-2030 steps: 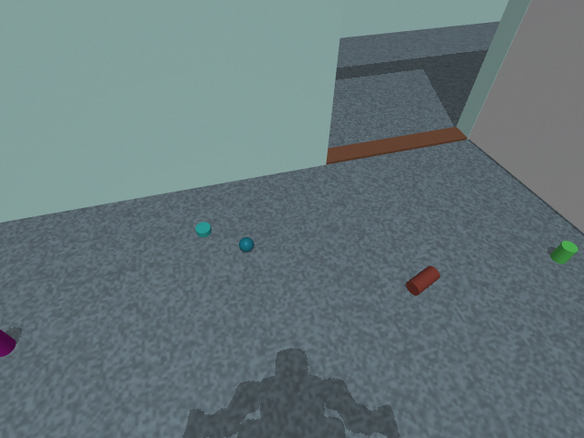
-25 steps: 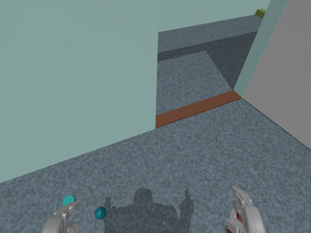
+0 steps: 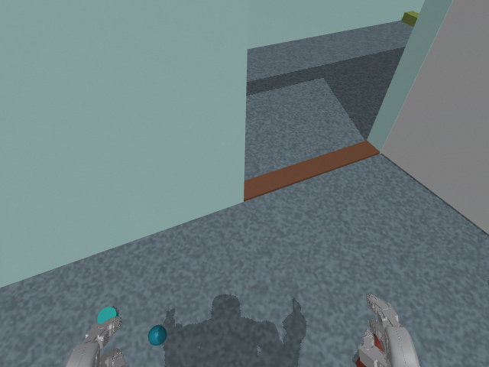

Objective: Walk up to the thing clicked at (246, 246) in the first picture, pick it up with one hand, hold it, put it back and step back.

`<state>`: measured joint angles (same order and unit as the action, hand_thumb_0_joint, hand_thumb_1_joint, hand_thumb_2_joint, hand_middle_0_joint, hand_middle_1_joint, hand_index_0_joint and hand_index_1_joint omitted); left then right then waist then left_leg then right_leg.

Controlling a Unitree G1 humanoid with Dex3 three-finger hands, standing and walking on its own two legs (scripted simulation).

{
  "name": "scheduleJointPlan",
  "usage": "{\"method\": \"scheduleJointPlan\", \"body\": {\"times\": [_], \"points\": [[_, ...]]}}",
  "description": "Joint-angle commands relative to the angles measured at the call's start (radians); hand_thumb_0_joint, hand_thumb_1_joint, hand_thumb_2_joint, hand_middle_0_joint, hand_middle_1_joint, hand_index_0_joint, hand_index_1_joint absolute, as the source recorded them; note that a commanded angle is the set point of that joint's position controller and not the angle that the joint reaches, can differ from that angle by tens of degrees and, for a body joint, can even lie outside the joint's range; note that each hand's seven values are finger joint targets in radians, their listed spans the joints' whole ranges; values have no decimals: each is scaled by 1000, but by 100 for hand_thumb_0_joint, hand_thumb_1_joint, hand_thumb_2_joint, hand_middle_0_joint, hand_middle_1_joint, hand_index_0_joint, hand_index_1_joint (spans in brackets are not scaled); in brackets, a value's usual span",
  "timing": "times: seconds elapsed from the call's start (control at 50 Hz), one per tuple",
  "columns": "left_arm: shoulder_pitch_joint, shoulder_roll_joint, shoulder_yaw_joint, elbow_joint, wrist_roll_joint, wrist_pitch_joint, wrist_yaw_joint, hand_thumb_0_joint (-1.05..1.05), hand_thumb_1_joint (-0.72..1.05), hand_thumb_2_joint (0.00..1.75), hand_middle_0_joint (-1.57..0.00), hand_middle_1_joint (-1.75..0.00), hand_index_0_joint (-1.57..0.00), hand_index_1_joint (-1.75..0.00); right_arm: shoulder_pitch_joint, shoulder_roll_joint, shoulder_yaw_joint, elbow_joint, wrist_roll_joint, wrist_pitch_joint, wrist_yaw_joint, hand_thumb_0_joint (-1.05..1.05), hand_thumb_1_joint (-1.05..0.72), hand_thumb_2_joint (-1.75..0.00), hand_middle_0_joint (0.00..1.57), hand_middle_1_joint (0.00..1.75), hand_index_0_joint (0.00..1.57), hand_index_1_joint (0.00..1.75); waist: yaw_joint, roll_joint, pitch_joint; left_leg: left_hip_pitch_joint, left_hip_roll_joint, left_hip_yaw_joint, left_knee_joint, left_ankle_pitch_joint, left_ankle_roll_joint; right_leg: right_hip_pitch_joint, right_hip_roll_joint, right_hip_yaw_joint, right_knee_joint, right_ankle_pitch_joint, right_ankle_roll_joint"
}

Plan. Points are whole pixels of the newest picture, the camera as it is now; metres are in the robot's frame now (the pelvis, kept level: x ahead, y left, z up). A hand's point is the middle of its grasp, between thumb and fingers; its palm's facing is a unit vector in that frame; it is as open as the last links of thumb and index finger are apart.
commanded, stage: home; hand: left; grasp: from above
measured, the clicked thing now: (157, 335) +0.39 +0.29 -0.68
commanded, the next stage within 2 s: stand in 0.40 s
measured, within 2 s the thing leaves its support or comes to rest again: neither
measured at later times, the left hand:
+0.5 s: hand out of the picture +0.17 +0.19 -0.04, palm faces +0.04 -0.98 -0.21, open 7.4 cm
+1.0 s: hand out of the picture +0.05 +0.24 -0.11, palm faces +0.02 -0.95 -0.32, open 7.4 cm
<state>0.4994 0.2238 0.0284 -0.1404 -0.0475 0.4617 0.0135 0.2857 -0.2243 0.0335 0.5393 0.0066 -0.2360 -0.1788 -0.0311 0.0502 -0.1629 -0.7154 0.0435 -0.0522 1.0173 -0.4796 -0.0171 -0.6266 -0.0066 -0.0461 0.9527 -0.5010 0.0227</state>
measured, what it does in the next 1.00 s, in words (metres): rises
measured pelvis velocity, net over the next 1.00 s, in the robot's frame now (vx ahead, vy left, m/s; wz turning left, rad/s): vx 0.00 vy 0.01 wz -0.01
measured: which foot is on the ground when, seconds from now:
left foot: down 0.00-1.00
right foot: down 0.00-1.00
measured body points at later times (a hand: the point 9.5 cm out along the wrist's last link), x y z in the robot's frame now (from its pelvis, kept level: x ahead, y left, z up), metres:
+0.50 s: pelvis +0.00 +0.00 +0.00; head +0.03 +0.01 +0.45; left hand +0.16 +0.24 -0.03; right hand +0.17 -0.24 -0.06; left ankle +0.02 +0.13 -0.68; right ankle -0.01 -0.14 -0.68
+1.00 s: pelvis +0.00 +0.01 +0.05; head +0.01 +0.01 +0.50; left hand +0.05 +0.29 -0.08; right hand +0.08 -0.27 -0.08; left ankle +0.02 +0.13 -0.68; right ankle -0.01 -0.14 -0.68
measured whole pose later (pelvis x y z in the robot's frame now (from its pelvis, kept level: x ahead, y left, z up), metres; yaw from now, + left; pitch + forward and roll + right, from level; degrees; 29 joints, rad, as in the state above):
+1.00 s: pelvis +0.00 +0.01 +0.05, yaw -1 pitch -2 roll +0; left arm 0.23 0.27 0.04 0.98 0.04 0.02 0.03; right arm 0.18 -0.28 -0.04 1.01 -0.04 -0.01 -0.02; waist 0.02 0.00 0.05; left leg -0.23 0.00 0.01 0.55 -0.28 0.01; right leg -0.18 -0.05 0.00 0.54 -0.31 0.04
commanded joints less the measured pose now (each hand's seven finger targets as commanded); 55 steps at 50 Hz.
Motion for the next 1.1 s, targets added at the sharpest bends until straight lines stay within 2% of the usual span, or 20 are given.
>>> {"method": "scheduleJointPlan", "body": {"times": [0.0,0.02,0.06,0.1,0.12,0.14,0.2,0.22,0.26,0.28,0.32,0.46,0.48,0.5,0.52,0.56,0.62,0.74,0.9,1.08], "points": [[-12,117,70,-186,2,-46,13,0,90,90,-20,-30,-20,-30,-69,-119,-59,-167,0,-52,-17,0,-90,-90,20,30,20,30,-9,-15,-88,144,-36,19,-151,214,29,8,29,-19,-158,214,-15],[-9,106,55,-195,5,-45,12,0,90,90,-20,-30,-20,-30,-71,-119,-58,-174,0,-54,-17,0,-90,-90,20,30,20,30,-8,-11,-87,144,-36,23,-149,227,28,5,29,-17,-156,226,-16],[-18,124,72,-193,2,-42,15,0,90,90,-20,-30,-20,-30,-66,-123,-60,-165,0,-51,-18,0,-90,-90,20,30,20,30,-10,-8,-75,141,-36,23,-150,212,29,1,27,-15,-160,214,-15],[-34,106,48,-206,-1,-44,12,0,90,90,-20,-30,-20,-30,-68,-119,-55,-165,1,-52,-16,0,-90,-90,20,30,20,30,-10,1,-71,142,-36,20,-152,214,28,-2,28,-18,-158,214,-16],[-24,94,49,-201,-3,-44,12,0,90,90,-20,-30,-20,-30,-69,-114,-55,-171,0,-54,-17,0,-90,-90,20,30,20,30,-14,-4,-87,146,-35,17,-151,220,27,4,31,-23,-154,219,-15],[-13,122,78,-198,-7,-41,15,0,90,90,-20,-30,-20,-30,-66,-122,-59,-163,1,-51,-17,0,-90,-90,20,30,20,30,-4,-3,-80,140,-34,15,-153,215,28,7,30,-23,-153,212,-16],[-32,97,43,-219,-3,-45,12,0,90,90,-20,-30,-20,-30,-73,-113,-53,-176,2,-51,-16,0,-90,-90,20,30,20,30,-12,0,-80,137,-36,17,-154,206,28,3,30,-22,-158,207,-16],[-8,124,78,-201,-3,-42,17,0,90,90,-20,-30,-20,-30,-69,-122,-60,-168,2,-48,-18,0,-90,-90,20,30,20,30,-2,-8,-82,140,-36,19,-151,213,28,7,30,-21,-157,212,-16],[-30,108,52,-222,-3,-45,14,0,90,90,-20,-30,-20,-30,-67,-117,-56,-172,3,-49,-16,0,-90,-90,20,30,20,30,-12,8,-85,146,-34,15,-154,221,26,4,32,-22,-151,218,-18],[-7,124,76,-204,-4,-44,16,0,90,90,-20,-30,-20,-30,-66,-125,-62,-168,2,-47,-15,0,-90,-90,20,30,20,30,-8,0,-92,150,-32,12,-155,233,26,12,33,-24,-144,226,-19],[-12,112,59,-199,-2,-43,17,0,90,90,-20,-30,-20,-30,-65,-127,-64,-167,3,-44,-15,0,-90,-90,20,30,20,30,-10,1,-77,143,-30,11,-156,229,24,0,35,-26,-143,219,-21],[-4,111,63,-202,-5,-42,18,0,90,90,-20,-30,-20,-30,-66,-125,-62,-170,3,-44,-14,0,-90,-90,20,30,20,30,-6,3,-75,142,-27,3,-168,203,23,-3,37,-31,-141,193,-23],[-302,196,54,149,113,-261,55,0,90,90,-20,-30,-20,-30,-137,-225,-88,88,-116,57,46,0,-90,-90,20,30,20,30,79,-72,148,153,14,-14,-236,413,79,172,-40,60,-189,258,-64],[-199,213,77,325,117,-333,48,0,90,90,-20,-30,-20,-30,-134,-231,-110,92,-113,97,75,0,-90,-90,20,30,20,30,74,-130,57,228,3,14,-223,420,90,210,-55,113,-217,282,-98],[-204,219,75,372,118,-367,41,0,90,90,-20,-30,-20,-30,-117,-246,-113,68,-117,116,92,0,-90,-90,20,30,20,30,47,-106,35,245,-4,-2,-226,421,88,202,-50,134,-222,317,-110],[-231,230,61,463,119,-407,35,0,90,90,-20,-30,-20,-30,-115,-225,-111,116,-83,131,128,0,-90,-90,20,30,20,30,46,-67,-11,332,-10,1,-260,430,83,278,-76,145,-211,413,-97],[-288,211,66,591,90,-415,30,0,90,90,-20,-30,-20,-30,-143,-213,-115,165,-52,146,155,0,-90,-90,20,30,20,30,60,-75,4,379,-4,-16,-323,383,82,278,-68,112,-254,320,-65],[-307,193,59,822,94,-453,32,0,90,90,-20,-30,-20,-30,-171,-225,-123,262,-60,176,157,0,-90,-90,20,30,20,30,62,20,101,392,44,-84,-497,232,86,326,-55,76,-347,248,-42],[-313,223,56,1018,79,-477,36,0,90,90,-20,-30,-20,-30,-133,-227,-120,384,-45,196,141,0,-90,-90,20,30,20,30,39,-49,102,560,37,-31,-543,473,59,434,-95,107,-487,466,-44],[-329,236,44,1148,79,-474,36,0,90,90,-20,-30,-20,-30,-154,-240,-110,473,-34,208,139,0,-90,-90,20,30,20,30,46,-52,178,585,48,-35,-661,421,41,486,-98,100,-595,383,-33]]}}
